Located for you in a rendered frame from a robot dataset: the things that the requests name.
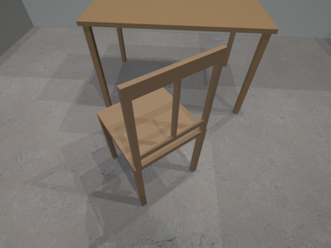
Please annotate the chair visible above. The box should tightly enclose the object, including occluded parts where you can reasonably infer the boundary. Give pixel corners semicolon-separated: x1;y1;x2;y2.
96;44;228;206

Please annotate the table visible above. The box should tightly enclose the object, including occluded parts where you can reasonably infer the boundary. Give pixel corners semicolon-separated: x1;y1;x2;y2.
76;0;279;114

